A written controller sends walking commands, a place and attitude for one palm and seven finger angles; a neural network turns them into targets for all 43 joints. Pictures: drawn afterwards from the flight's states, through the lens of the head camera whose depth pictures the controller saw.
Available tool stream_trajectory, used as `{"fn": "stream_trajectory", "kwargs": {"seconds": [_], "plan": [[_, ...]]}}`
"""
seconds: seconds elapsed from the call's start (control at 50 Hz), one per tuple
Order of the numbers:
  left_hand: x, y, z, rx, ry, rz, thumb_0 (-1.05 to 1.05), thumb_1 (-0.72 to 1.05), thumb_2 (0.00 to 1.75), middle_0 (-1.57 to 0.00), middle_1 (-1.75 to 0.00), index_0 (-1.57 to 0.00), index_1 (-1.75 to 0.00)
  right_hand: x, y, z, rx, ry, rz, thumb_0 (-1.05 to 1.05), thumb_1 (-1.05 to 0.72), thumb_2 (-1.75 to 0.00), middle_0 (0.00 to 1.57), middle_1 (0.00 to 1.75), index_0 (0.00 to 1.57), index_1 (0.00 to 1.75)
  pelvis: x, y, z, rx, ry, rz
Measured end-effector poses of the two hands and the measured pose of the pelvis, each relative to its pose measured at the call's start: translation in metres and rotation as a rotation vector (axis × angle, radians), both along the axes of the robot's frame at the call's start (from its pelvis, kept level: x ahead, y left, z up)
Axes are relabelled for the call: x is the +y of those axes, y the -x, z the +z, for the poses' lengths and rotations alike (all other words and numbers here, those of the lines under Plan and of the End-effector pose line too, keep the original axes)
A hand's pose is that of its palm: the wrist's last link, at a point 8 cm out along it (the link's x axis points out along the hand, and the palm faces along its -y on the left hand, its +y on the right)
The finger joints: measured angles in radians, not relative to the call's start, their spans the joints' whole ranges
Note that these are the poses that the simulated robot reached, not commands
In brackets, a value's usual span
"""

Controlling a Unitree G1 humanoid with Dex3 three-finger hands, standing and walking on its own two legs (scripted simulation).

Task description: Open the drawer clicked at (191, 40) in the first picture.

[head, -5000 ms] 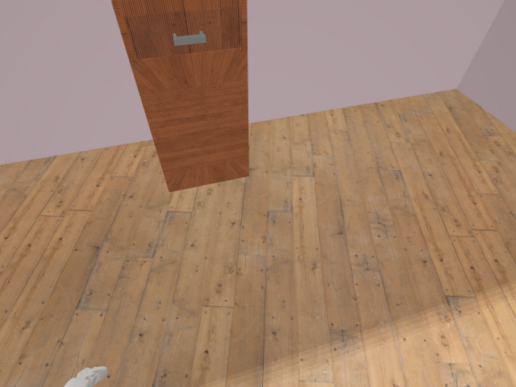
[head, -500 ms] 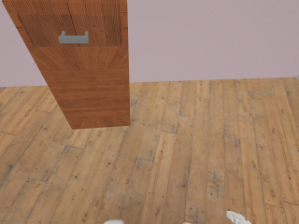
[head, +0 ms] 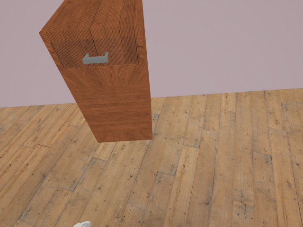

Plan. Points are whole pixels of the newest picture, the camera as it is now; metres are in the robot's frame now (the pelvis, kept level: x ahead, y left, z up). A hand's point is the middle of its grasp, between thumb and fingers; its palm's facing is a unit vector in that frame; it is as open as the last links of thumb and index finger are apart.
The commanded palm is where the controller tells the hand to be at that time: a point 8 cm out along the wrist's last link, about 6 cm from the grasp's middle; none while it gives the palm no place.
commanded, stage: take the last steps up to it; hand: left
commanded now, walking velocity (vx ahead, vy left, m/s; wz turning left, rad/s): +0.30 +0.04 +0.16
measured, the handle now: (96, 57) +0.80 +0.29 +0.01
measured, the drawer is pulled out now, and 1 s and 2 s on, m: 0.00 0.00 0.00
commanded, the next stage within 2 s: come to a stop and stand still in 0.90 s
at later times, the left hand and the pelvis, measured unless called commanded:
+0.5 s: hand out of the picture -0.04 +0.23 -0.18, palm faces +0.14 -0.98 -0.15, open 7.4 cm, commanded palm none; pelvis +0.07 +0.08 +0.00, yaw +3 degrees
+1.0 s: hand (103, 164) +0.36 +0.21 -0.17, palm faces +0.00 -0.98 -0.20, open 7.4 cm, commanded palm none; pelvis +0.25 +0.04 -0.02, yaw +1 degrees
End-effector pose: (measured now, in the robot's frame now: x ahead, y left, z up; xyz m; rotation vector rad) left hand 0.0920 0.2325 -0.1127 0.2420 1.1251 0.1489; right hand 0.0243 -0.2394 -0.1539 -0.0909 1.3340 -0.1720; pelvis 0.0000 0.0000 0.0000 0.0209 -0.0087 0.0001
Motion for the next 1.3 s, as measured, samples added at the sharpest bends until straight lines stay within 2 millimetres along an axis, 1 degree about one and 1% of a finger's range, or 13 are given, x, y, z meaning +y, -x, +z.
{"fn": "stream_trajectory", "kwargs": {"seconds": [0.1, 0.2, 0.34, 0.4, 0.44, 0.52, 0.7, 0.84, 0.94, 0.98, 1.04, 1.18, 1.3], "plan": [[-0.005, 0.033, 0.004, 0.032, 0.015, 0.078, 0.0, 0.91, 0.9, -0.2, -0.3, -0.2, -0.3, -0.008, 0.0, 0.007, 0.032, -0.003, 0.045, 0.0, -0.91, -0.89, 0.2, 0.3, 0.2, 0.3, -0.003, -0.004, 0.008, -0.008, -0.006, 0.036], [0.005, 0.079, -0.001, 0.12, 0.023, 0.157, 0.0, 0.92, 0.9, -0.2, -0.3, -0.2, -0.3, -0.005, -0.017, 0.014, 0.039, 0.012, 0.094, 0.0, -0.91, -0.89, 0.2, 0.3, 0.2, 0.3, 0.003, -0.014, 0.011, -0.008, -0.002, 0.065], [0.016, 0.149, -0.017, 0.342, 0.096, 0.259, 0.0, 0.91, 0.9, -0.2, -0.3, -0.2, -0.3, 0.031, -0.081, 0.024, -0.03, 0.038, 0.177, 0.01, -0.92, -0.89, 0.2, 0.3, 0.2, 0.3, 0.033, -0.037, 0.008, 0.001, 0.013, 0.079], [0.027, 0.166, -0.03, 0.433, 0.137, 0.292, 0.0, 0.91, 0.9, -0.2, -0.3, -0.2, -0.3, 0.056, -0.114, 0.023, -0.099, 0.058, 0.207, 0.0, -0.91, -0.89, 0.2, 0.3, 0.2, 0.3, 0.054, -0.052, -0.003, 0.001, 0.035, 0.079], [0.036, 0.165, -0.036, 0.484, 0.153, 0.286, 0.01, 0.91, 0.9, -0.2, -0.3, -0.2, -0.3, 0.072, -0.127, 0.024, -0.141, 0.065, 0.199, 0.0, -0.91, -0.89, 0.2, 0.3, 0.2, 0.3, 0.065, -0.06, -0.006, -0.008, 0.027, 0.065], [0.057, 0.122, -0.035, 0.463, 0.154, 0.233, 0.01, 0.91, 0.9, -0.2, -0.3, -0.2, -0.3, 0.091, -0.128, 0.031, -0.155, 0.07, 0.131, 0.0, -0.93, -0.89, 0.2, 0.3, 0.2, 0.3, 0.079, -0.08, 0.001, -0.017, 0.028, 0.044], [0.087, -0.051, -0.026, 0.165, 0.11, 0.135, 0.01, 0.91, 0.9, -0.19, -0.3, -0.19, -0.3, 0.103, -0.088, 0.026, 0.056, 0.045, 0.045, -0.01, -0.94, -0.89, 0.2, 0.3, 0.2, 0.3, 0.087, -0.132, 0.009, -0.018, 0.006, 0.042], [0.071, -0.178, -0.018, 0.051, 0.076, 0.028, 0.0, 0.91, 0.9, -0.19, -0.3, -0.19, -0.3, 0.112, -0.068, 0.013, 0.233, -0.032, -0.046, 0.0, -0.92, -0.89, 0.2, 0.3, 0.2, 0.3, 0.072, -0.185, 0.001, -0.013, -0.005, 0.026], [0.044, -0.249, -0.026, -0.021, 0.052, -0.025, 0.0, 0.91, 0.9, -0.19, -0.3, -0.19, -0.3, 0.098, -0.084, -0.004, 0.328, -0.077, -0.09, 0.0, -0.91, -0.89, 0.2, 0.3, 0.2, 0.3, 0.046, -0.231, -0.017, -0.016, 0.002, 0.013], [0.034, -0.258, -0.026, -0.031, 0.059, -0.012, 0.0, 0.91, 0.9, -0.19, -0.3, -0.19, -0.3, 0.087, -0.106, -0.006, 0.322, -0.076, -0.083, 0.0, -0.91, -0.89, 0.2, 0.3, 0.2, 0.3, 0.039, -0.243, -0.017, -0.024, 0.007, 0.019], [0.023, -0.254, -0.023, 0.006, 0.07, 0.027, 0.0, 0.91, 0.9, -0.2, -0.3, -0.2, -0.3, 0.069, -0.156, -0.005, 0.25, -0.051, -0.051, 0.01, -0.91, -0.89, 0.2, 0.3, 0.2, 0.3, 0.033, -0.259, -0.009, -0.029, 0.013, 0.024], [0.032, -0.248, -0.013, 0.089, 0.023, 0.084, -0.02, 0.95, 0.9, -0.2, -0.3, -0.2, -0.3, 0.049, -0.278, 0.003, 0.027, -0.004, 0.023, 0.0, -0.92, -0.89, 0.2, 0.3, 0.2, 0.3, 0.031, -0.284, 0.002, -0.008, 0.015, 0.023], [0.042, -0.236, -0.021, 0.134, 0.044, 0.13, 0.0, 0.92, 0.9, -0.2, -0.3, -0.2, -0.3, 0.051, -0.338, 0.01, -0.061, 0.038, 0.082, 0.0, -0.93, -0.89, 0.2, 0.3, 0.2, 0.3, 0.045, -0.291, 0.0, -0.009, 0.018, 0.027]]}}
